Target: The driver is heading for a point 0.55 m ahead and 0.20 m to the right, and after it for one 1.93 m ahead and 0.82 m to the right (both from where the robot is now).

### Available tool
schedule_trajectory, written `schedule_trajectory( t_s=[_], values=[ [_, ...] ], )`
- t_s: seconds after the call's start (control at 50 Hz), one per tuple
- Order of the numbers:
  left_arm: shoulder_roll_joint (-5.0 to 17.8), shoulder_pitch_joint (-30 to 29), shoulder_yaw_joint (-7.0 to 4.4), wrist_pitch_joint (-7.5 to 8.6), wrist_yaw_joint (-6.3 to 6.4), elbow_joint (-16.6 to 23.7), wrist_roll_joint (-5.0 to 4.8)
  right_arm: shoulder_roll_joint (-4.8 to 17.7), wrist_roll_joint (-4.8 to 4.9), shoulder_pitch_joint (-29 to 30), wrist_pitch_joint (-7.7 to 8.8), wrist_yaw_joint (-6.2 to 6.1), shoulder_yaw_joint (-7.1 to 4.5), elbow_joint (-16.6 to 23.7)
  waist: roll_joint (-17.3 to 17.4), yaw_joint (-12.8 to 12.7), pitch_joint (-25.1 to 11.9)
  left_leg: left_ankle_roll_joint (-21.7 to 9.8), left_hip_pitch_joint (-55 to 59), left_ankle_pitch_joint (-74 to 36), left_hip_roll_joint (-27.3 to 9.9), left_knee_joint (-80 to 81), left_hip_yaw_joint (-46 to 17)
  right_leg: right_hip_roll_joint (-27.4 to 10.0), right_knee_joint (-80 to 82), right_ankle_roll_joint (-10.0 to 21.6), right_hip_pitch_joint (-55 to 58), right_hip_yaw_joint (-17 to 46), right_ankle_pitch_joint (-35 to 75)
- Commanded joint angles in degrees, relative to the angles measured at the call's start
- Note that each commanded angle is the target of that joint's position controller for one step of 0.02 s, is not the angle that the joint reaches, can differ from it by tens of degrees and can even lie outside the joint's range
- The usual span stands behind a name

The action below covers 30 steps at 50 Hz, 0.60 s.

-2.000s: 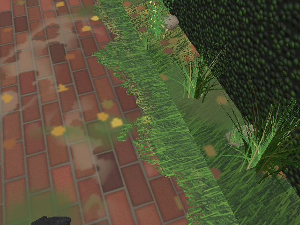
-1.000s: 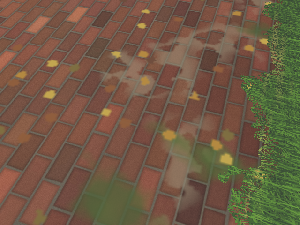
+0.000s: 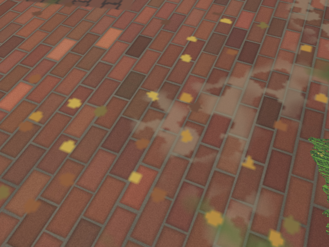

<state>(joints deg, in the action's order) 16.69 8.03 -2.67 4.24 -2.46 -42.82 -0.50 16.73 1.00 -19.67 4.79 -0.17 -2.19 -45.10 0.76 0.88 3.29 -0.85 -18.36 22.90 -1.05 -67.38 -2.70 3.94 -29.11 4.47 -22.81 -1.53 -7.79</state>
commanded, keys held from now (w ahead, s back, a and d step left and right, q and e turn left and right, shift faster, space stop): w+e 0.76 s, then e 0.24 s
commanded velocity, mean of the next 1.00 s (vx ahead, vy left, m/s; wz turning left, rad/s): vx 0.45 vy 0.00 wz -0.52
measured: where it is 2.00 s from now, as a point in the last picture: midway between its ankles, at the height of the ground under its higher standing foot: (202, 205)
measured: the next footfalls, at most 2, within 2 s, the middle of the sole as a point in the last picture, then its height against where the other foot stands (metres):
left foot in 0.36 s outside the picture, level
right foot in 0.86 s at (227, 219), level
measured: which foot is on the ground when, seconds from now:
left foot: up 0.00-0.34, down 0.36-0.86, up 0.88-1.00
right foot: down 0.00-0.36, up 0.38-0.84, down 0.86-1.00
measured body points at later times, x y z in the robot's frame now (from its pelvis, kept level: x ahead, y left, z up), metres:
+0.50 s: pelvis +0.28 +0.04 +0.01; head +0.31 +0.05 +0.46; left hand +0.43 +0.30 -0.11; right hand +0.36 -0.26 -0.08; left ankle +0.35 +0.14 -0.73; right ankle +0.18 -0.08 -0.64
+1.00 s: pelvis +0.49 -0.10 +0.00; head +0.53 -0.14 +0.44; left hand +0.79 +0.03 -0.08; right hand +0.43 -0.40 -0.12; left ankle +0.50 +0.08 -0.63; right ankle +0.52 -0.20 -0.73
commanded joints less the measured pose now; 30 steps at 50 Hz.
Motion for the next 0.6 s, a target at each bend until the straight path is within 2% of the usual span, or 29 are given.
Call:
schedule_trajectory(
  t_s=[0.02, 0.06, 0.12, 0.18, 0.24, 0.3, 0.32, 0.34, 0.36, 0.38, 0.4, 0.42, 0.44, 0.46, 0.48, 0.52, 0.6],
  values=[
    [6.56, 2.76, -1.84, 0.56, 0.63, 3.13, 1.08, 7.04, -0.98, 1.32, 1.82, -0.21, -1.93, 5.82, -3.37, -0.33, -4.99, 0.04, -16.02, -5.32, -5.66, 0.93, -3.03, -15.09, 17.49, 11.37, 14.55, 24.38, -0.54],
    [6.75, 2.70, -2.06, 0.82, 0.96, 3.07, 0.33, 5.61, -1.63, 0.37, 0.92, -0.36, -1.64, 5.84, -4.49, 0.97, -4.32, 1.70, -14.05, -6.03, -5.89, 5.06, -2.14, -14.07, 19.57, 12.55, 9.76, 21.24, 2.37],
    [8.62, 4.71, -2.75, 1.07, 1.86, 2.43, -0.15, 4.48, -2.05, 6.96, 0.52, -0.78, -1.07, 8.31, -3.96, -0.49, -1.52, 3.84, -15.09, -14.78, -5.43, 16.27, -1.33, -12.10, 20.98, 11.83, 5.87, 17.03, 3.63],
    [9.91, 7.90, -3.27, 0.38, 2.60, 1.74, -0.76, 3.03, -1.69, 14.48, 1.30, -0.26, -0.44, 10.05, -3.73, -3.49, -1.12, 4.73, -10.91, -25.95, -2.52, 29.79, -0.63, -9.66, 19.17, 8.97, 4.72, 14.47, 2.87],
    [10.31, 11.70, -3.49, -0.49, 2.97, 0.85, -1.37, 3.92, -0.63, 18.94, 1.91, 0.48, -0.67, 11.31, -4.28, -5.23, -1.69, 4.97, -8.36, -28.24, -0.67, 35.62, -1.45, -10.95, 16.13, 8.13, 7.69, 17.51, -0.36],
    [9.94, 12.58, -3.55, -1.25, 3.25, 0.87, -1.15, 6.32, -0.26, 18.65, 2.47, 0.96, -1.69, 11.68, -5.74, -3.91, -2.68, 3.43, -5.70, -22.37, -0.28, 39.39, -2.77, -12.73, 10.46, 6.43, 12.74, 22.71, -2.33],
    [9.78, 12.10, -3.57, -1.52, 3.26, 1.08, -0.98, 6.89, -0.15, 16.55, 2.70, 0.97, -2.08, 11.26, -6.65, -2.42, -3.24, 2.39, -2.65, -19.91, -0.12, 40.53, -2.14, -12.64, 8.04, 5.69, 13.01, 23.69, -1.68],
    [8.29, 11.93, -3.12, -1.69, 3.19, 1.28, -0.77, 7.86, -0.26, 12.09, 2.89, 0.73, -2.79, 10.07, -6.68, -0.01, -5.12, 0.77, 4.08, -18.72, -0.27, 42.66, -1.31, -10.64, 3.84, 4.27, 11.87, 23.10, -0.70],
    [5.00, 12.00, -1.92, -1.51, 2.88, 2.00, -0.23, 10.22, -1.15, 5.25, 3.16, 0.30, -3.68, 9.36, -3.95, 3.36, -11.16, -2.39, 15.83, -16.46, -5.95, 42.11, -5.83, -7.24, -7.93, 2.24, 8.03, 19.97, -2.54],
    [0.46, 17.03, -0.57, -0.95, 2.80, 3.53, -0.31, 15.06, -2.19, -1.32, 2.64, -0.13, -4.89, 8.62, 9.45, 3.19, -19.90, -9.12, 35.71, -10.50, -19.19, 43.15, -24.54, 0.32, -27.20, -1.73, -8.15, 11.59, -18.79],
    [3.12, 18.91, -0.63, -0.52, 2.86, 4.83, -1.76, 14.17, -1.45, -4.15, 1.82, 0.55, -4.98, 6.76, 18.98, 2.61, -21.37, -13.51, 38.57, 3.86, -25.00, 48.84, -42.84, -0.94, -39.73, -2.86, -20.61, 9.69, -27.30],
    [8.27, 15.22, -2.02, -0.81, 3.06, 4.14, -2.24, 9.24, -1.22, -1.12, 1.65, 0.59, -3.71, 7.73, 10.35, 3.78, -13.75, -11.39, 32.61, 8.01, -22.20, 50.58, -36.76, -3.97, -44.50, -3.35, -23.63, 11.30, -22.05],
    [9.01, 10.87, -2.38, -1.20, 3.07, 4.87, -1.68, 7.10, -1.31, 1.53, 1.34, 0.48, -3.04, 7.92, 6.34, 3.76, -8.72, -9.43, 26.46, 2.04, -19.55, 50.71, -27.30, -5.74, -44.80, -3.76, -23.46, 9.46, -17.30],
    [8.29, 9.10, -2.45, -1.47, 2.97, 5.36, -1.12, 5.61, -1.58, 4.16, 1.18, 0.50, -2.48, 7.74, 4.66, 2.58, -5.59, -8.74, 20.90, -4.98, -16.83, 51.99, -20.86, -7.28, -42.65, -4.22, -21.77, 8.99, -13.71],
    [7.52, 8.36, -2.67, -1.81, 2.69, 5.82, -0.99, 4.53, -1.79, 5.81, 1.14, 0.41, -2.15, 7.35, 5.87, 1.37, -3.63, -8.33, 17.08, -9.68, -15.03, 53.43, -16.14, -8.79, -40.28, -4.45, -20.03, 8.92, -11.42],
    [5.13, 8.40, -2.36, -2.64, 2.20, 6.33, -1.33, 4.44, -1.66, 6.68, 1.53, 0.30, -2.33, 6.58, 6.92, 0.31, -2.47, -8.40, 12.99, -14.99, -13.43, 56.15, -9.72, -9.82, -38.08, -4.91, -17.05, 7.36, -9.19],
    [3.11, 4.34, -1.72, -3.19, 1.77, 8.71, -0.70, 7.05, -1.40, 5.94, 1.91, 0.09, -3.42, 4.57, 3.98, 0.44, -1.45, -10.11, 13.68, -23.22, -14.51, 58.52, -2.34, -10.63, -29.20, -5.98, -19.17, 6.79, -2.95]
  ],
)
Velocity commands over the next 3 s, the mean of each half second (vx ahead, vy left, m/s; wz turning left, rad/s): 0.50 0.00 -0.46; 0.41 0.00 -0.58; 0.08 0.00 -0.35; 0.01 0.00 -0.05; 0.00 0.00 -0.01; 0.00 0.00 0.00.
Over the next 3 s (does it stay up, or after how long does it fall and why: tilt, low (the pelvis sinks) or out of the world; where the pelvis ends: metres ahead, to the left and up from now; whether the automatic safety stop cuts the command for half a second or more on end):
stays up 0.62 -0.12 0.01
